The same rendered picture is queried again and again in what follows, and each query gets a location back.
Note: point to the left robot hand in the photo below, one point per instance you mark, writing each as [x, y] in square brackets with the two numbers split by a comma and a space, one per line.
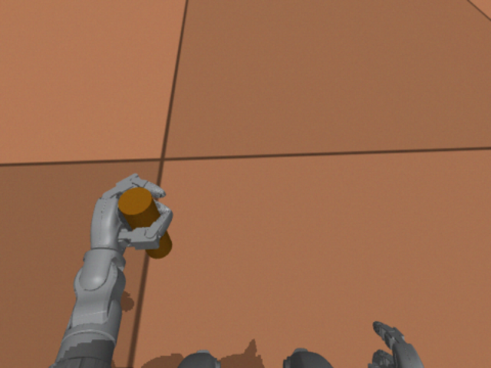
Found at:
[109, 228]

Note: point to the can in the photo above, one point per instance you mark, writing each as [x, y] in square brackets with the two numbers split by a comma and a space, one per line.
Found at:
[139, 209]

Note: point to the left robot arm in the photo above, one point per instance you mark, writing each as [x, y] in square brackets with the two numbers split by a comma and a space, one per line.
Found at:
[92, 331]

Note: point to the right robot hand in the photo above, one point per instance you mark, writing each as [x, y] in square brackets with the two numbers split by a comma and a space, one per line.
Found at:
[404, 354]

